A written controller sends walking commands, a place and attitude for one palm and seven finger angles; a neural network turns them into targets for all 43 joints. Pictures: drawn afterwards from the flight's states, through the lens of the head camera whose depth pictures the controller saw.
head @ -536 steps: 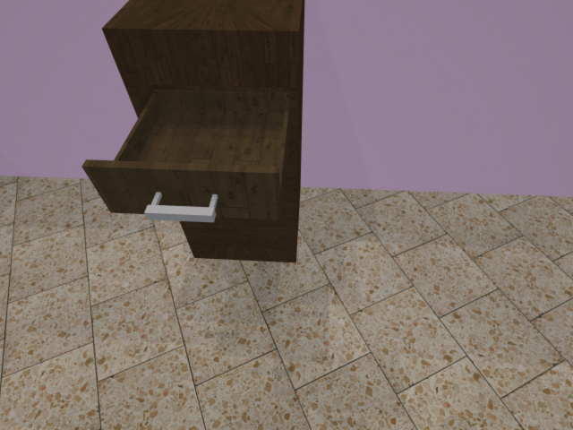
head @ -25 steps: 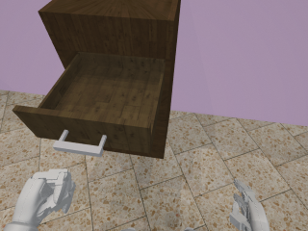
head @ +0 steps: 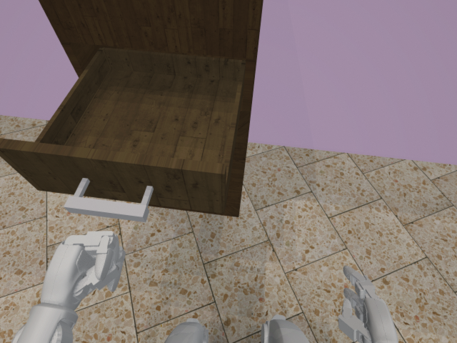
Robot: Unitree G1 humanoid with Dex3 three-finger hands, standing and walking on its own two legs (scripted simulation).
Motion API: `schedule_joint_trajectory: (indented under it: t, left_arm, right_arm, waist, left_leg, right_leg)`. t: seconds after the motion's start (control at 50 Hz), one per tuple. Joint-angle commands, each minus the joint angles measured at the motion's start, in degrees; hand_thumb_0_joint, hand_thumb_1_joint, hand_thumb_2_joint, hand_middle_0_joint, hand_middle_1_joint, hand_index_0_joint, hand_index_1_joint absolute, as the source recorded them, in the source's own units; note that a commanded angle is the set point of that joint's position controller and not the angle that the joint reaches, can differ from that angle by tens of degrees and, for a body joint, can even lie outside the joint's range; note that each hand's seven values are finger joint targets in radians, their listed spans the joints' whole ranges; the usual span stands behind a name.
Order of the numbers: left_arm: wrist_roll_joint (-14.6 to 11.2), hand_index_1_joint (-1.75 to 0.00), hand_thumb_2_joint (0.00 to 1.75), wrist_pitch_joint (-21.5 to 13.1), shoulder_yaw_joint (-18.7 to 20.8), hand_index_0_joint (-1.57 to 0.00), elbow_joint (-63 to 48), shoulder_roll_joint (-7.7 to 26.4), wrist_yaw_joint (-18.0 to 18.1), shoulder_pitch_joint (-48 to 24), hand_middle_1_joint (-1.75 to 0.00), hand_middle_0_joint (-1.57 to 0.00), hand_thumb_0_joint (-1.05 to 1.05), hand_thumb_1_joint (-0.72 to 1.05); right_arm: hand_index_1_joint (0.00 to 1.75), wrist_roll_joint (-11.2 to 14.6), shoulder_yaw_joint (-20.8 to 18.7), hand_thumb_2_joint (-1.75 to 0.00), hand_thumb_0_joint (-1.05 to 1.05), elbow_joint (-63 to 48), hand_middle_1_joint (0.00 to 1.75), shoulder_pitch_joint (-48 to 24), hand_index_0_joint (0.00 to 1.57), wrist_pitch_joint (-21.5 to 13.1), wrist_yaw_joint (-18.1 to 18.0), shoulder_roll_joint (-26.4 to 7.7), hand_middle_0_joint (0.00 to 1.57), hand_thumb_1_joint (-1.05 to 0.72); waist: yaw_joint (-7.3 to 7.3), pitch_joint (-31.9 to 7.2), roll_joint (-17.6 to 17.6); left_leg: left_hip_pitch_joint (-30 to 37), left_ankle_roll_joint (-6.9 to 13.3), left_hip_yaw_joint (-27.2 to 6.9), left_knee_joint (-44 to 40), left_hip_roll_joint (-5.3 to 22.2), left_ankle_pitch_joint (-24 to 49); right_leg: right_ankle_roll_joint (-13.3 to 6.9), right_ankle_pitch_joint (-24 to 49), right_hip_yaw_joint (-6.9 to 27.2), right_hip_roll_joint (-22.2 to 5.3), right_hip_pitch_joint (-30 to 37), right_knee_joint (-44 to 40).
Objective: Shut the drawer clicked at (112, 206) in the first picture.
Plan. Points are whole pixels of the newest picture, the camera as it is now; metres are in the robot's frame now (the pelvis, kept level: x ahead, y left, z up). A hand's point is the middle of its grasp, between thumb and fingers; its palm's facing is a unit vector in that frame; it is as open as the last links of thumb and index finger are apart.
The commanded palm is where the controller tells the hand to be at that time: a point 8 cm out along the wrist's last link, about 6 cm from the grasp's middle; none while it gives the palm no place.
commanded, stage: bring the fist close to the handle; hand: left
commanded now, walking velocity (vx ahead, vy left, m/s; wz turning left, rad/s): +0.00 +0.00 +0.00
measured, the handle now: (111, 198) +0.35 +0.22 +0.03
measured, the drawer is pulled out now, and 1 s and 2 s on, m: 0.30 0.30 0.17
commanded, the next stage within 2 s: push the drawer shut in 0.52 s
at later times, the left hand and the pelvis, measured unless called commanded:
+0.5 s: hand (124, 266) +0.23 +0.18 +0.03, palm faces -0.09 -0.99 -0.05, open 3.3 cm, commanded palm +0.22 +0.24 +0.03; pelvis +0.00 +0.01 -0.01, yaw +0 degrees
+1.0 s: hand (131, 245) +0.27 +0.17 +0.03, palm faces -0.11 -0.99 -0.07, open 3.2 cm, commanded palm +0.26 +0.24 +0.03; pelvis +0.00 +0.00 -0.01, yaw +0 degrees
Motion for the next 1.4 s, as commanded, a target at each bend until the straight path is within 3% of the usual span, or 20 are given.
schedule_joint_trajectory:
  t: [0.0,0.06,0.1,0.18,0.22,0.26,0.36,0.54,0.6,0.72,0.78,0.88,0.94,1.04,1.06,1.08,1.18,1.26,1.32,1.38]
  left_arm:
    - [-0.5,-1.60,0.90,-3.1,3.9,-1.40,-9.8,7.2,1.1,-2.4,-1.60,-1.40,0.00,0.90]
    - [0.2,-1.60,0.90,-3.6,2.6,-1.40,-9.1,6.8,1.7,-6.0,-1.60,-1.40,0.00,0.90]
    - [0.2,-1.60,0.90,-4.3,2.8,-1.40,-9.0,7.3,2.0,-8.7,-1.60,-1.40,0.00,0.90]
    - [0.0,-1.60,0.90,-4.2,2.5,-1.40,-15.0,7.6,2.3,-5.0,-1.60,-1.40,0.00,0.90]
    - [0.1,-1.60,0.90,-3.1,2.4,-1.40,-16.4,7.6,2.9,-2.9,-1.60,-1.40,0.00,0.90]
    - [0.5,-1.60,0.90,-1.7,1.7,-1.40,-15.3,7.1,3.7,-3.5,-1.60,-1.40,0.00,0.90]
    - [1.1,-1.60,0.90,-0.2,0.0,-1.40,-12.3,4.8,4.8,-1.0,-1.60,-1.40,0.00,0.90]
    - [1.4,-1.60,0.90,-4.1,-0.1,-1.40,-17.4,6.5,5.6,-4.6,-1.60,-1.40,0.00,0.90]
    - [1.2,-1.60,0.90,-4.0,0.6,-1.40,-15.6,6.4,5.6,-1.6,-1.60,-1.40,0.00,0.90]
    - [1.5,-1.60,0.90,-1.7,-0.1,-1.40,-12.2,6.8,4.7,-8.7,-1.60,-1.40,0.00,0.90]
    - [1.2,-1.60,0.90,-1.5,1.6,-1.40,-12.1,8.7,4.6,-12.8,-1.60,-1.40,0.00,0.90]
    - [-0.1,-1.60,0.90,-1.2,5.4,-1.40,-9.0,10.5,4.4,-12.7,-1.60,-1.40,0.00,0.90]
    - [-0.7,-1.60,0.90,-0.9,5.5,-1.40,-6.7,10.0,3.9,-14.4,-1.60,-1.40,0.00,0.90]
    - [-0.3,-1.60,0.90,-2.6,4.4,-1.40,-4.2,10.1,3.5,-23.4,-1.60,-1.40,0.00,0.90]
    - [-0.2,-1.60,0.90,-2.9,2.9,-1.40,-4.4,9.6,3.4,-26.6,-1.60,-1.40,0.00,0.90]
    - [0.0,-1.60,0.90,-3.1,4.8,-1.40,-3.4,11.2,3.4,-27.1,-1.60,-1.40,0.00,0.90]
    - [0.3,-1.60,0.90,-2.7,1.4,-1.40,-0.6,9.4,2.4,-35.5,-1.60,-1.40,0.00,0.90]
    - [0.5,-1.60,0.90,-1.8,3.2,-1.40,2.6,12.7,2.6,-41.5,-1.60,-1.40,0.00,0.90]
    - [0.5,-1.60,0.90,-0.9,1.6,-1.40,4.6,11.2,2.6,-45.8,-1.60,-1.40,0.00,0.90]
    - [0.7,-1.60,0.90,-0.5,1.9,-1.40,7.1,11.6,3.1,-49.6,-1.60,-1.40,0.00,0.90]
  right_arm:
    - [0.30,0.1,-3.1,-0.90,0.00,-8.8,0.30,-1.4,0.20,-1.9,-0.5,-7.6,0.20,-0.90]
    - [0.30,-0.1,-2.9,-0.90,0.00,-9.1,0.30,-1.5,0.20,-1.2,-0.6,-8.0,0.20,-0.90]
    - [0.30,-0.2,-2.7,-0.90,0.00,-9.2,0.30,-1.1,0.20,-1.1,-0.7,-8.2,0.20,-0.90]
    - [0.30,-0.1,-2.9,-0.90,0.00,-11.0,0.30,-0.6,0.20,-0.6,-0.3,-8.0,0.20,-0.90]
    - [0.30,0.1,-2.9,-0.90,0.00,-11.4,0.30,-0.4,0.20,0.1,-0.1,-7.8,0.20,-0.90]
    - [0.30,0.1,-2.8,-0.90,0.00,-11.1,0.30,-0.4,0.20,0.8,-0.1,-7.7,0.20,-0.90]
    - [0.30,0.2,-2.8,-0.90,0.00,-12.0,0.30,-1.3,0.20,2.2,-0.2,-7.8,0.20,-0.90]
    - [0.30,-0.1,-2.4,-0.90,0.00,-12.3,0.30,-0.2,0.20,2.0,-0.5,-7.7,0.20,-0.90]
    - [0.30,0.0,-2.6,-0.90,0.00,-12.3,0.30,0.0,0.20,2.3,-0.5,-7.6,0.20,-0.90]
    - [0.30,0.1,-2.2,-0.90,0.00,-11.8,0.30,0.0,0.20,2.8,-0.8,-8.3,0.20,-0.90]
    - [0.30,0.0,-2.1,-0.90,0.00,-11.4,0.30,0.3,0.20,2.7,-1.1,-8.5,0.20,-0.90]
    - [0.30,0.1,-2.0,-0.90,0.00,-10.8,0.30,0.6,0.20,2.9,-0.9,-8.1,0.20,-0.90]
    - [0.30,0.3,-2.1,-0.90,0.00,-10.4,0.30,0.4,0.20,3.0,-0.8,-8.1,0.20,-0.90]
    - [0.30,0.3,-1.9,-0.90,0.00,-8.8,0.30,0.3,0.20,2.5,-1.1,-8.7,0.20,-0.90]
    - [0.30,0.2,-1.8,-0.90,0.00,-8.4,0.30,0.4,0.20,2.3,-1.1,-8.8,0.20,-0.90]
    - [0.30,0.2,-2.0,-0.90,0.00,-7.7,0.30,0.7,0.20,2.2,-1.2,-9.0,0.20,-0.90]
    - [0.30,0.5,-1.9,-0.90,0.00,-6.5,0.30,0.6,0.20,1.7,-1.7,-9.3,0.20,-0.90]
    - [0.30,0.7,-1.7,-0.90,0.00,-5.5,0.30,0.5,0.20,1.8,-2.3,-9.8,0.20,-0.90]
    - [0.30,0.8,-1.4,-0.90,0.00,-5.3,0.30,0.5,0.20,1.9,-2.5,-9.5,0.20,-0.90]
    - [0.30,0.8,-1.2,-0.90,0.00,-4.7,0.30,1.0,0.20,2.1,-2.6,-9.7,0.20,-0.90]
  waist:
    - [-0.34,-13.5,0.0]
    - [-1.19,-12.0,-1.3]
    - [-1.12,-13.2,0.4]
    - [0.63,-20.7,3.3]
    - [0.87,-21.5,3.8]
    - [-0.20,-19.2,1.8]
    - [-0.61,-14.0,-0.8]
    - [-1.27,-15.0,2.0]
    - [-0.82,-15.6,1.5]
    - [-2.21,-14.5,1.2]
    - [-2.12,-16.7,0.6]
    - [-0.83,-19.5,0.0]
    - [-1.31,-17.3,-0.4]
    - [-2.77,-15.3,0.9]
    - [-3.76,-15.4,0.9]
    - [-3.10,-16.7,1.1]
    - [-4.37,-17.9,1.2]
    - [-4.35,-17.9,1.0]
    - [-4.36,-18.5,2.1]
    - [-4.72,-19.4,0.5]
  left_leg:
    - [2.5,-0.2,-2.0,-8.1,-0.4,19.2]
    - [0.3,-0.1,-2.5,-7.1,-0.2,16.2]
    - [-0.2,-0.2,-2.6,-6.3,-0.3,14.6]
    - [4.6,-0.7,-2.9,-7.0,-0.2,21.9]
    - [5.9,-1.0,-2.9,-7.3,0.0,25.1]
    - [4.7,-1.0,-3.4,-7.2,0.1,24.3]
    - [0.7,-0.7,-3.0,-7.5,-0.2,18.4]
    - [1.6,-0.8,-3.2,-6.6,-0.3,16.4]
    - [1.6,-0.7,-2.8,-6.3,-0.3,17.2]
    - [-0.5,-0.2,-2.5,-5.7,-0.4,13.9]
    - [-0.5,0.2,-2.3,-5.3,-0.4,15.1]
    - [-1.0,0.2,-1.3,-5.4,-0.7,18.0]
    - [-2.2,0.1,-0.9,-5.4,-0.7,16.7]
    - [-2.6,0.3,-1.4,-5.3,-0.6,13.3]
    - [-2.4,0.5,-1.7,-5.0,-0.5,13.2]
    - [-1.7,0.4,-1.7,-5.1,-0.4,13.9]
    - [-0.9,0.6,-2.1,-5.2,-0.3,11.8]
    - [-2.0,0.8,-2.2,-5.6,-0.4,8.8]
    - [-0.9,0.6,-2.3,-6.5,-0.6,7.9]
    - [-0.8,0.6,-2.6,-6.7,-0.4,7.8]
  right_leg:
    - [0.4,11.9,3.1,0.8,11.0,-5.7]
    - [0.4,8.2,2.9,1.2,7.6,-4.6]
    - [0.3,6.5,3.1,1.0,6.2,-3.9]
    - [0.1,12.0,2.8,1.0,9.4,-2.7]
    - [0.2,14.2,2.5,0.9,10.5,-2.8]
    - [0.3,13.3,2.0,1.2,9.1,-2.8]
    - [0.3,9.8,1.7,1.2,7.7,-3.5]
    - [0.1,8.0,2.4,1.2,6.3,-3.3]
    - [0.2,8.9,2.5,1.3,6.9,-3.3]
    - [0.5,6.7,3.0,1.2,6.1,-4.1]
    - [0.5,8.3,3.7,1.1,8.2,-4.3]
    - [0.7,12.8,4.9,1.0,13.4,-4.7]
    - [0.9,12.0,5.3,0.7,13.1,-5.7]
    - [0.7,7.0,5.6,0.7,9.7,-6.2]
    - [0.7,6.8,5.3,0.8,8.6,-5.8]
    - [0.6,7.4,5.3,0.9,9.0,-5.6]
    - [0.8,5.2,5.3,0.7,7.2,-5.6]
    - [0.7,1.9,5.8,0.6,7.1,-6.3]
    - [0.7,1.4,5.6,0.4,6.7,-6.6]
    - [0.8,1.5,5.4,0.5,6.5,-6.5]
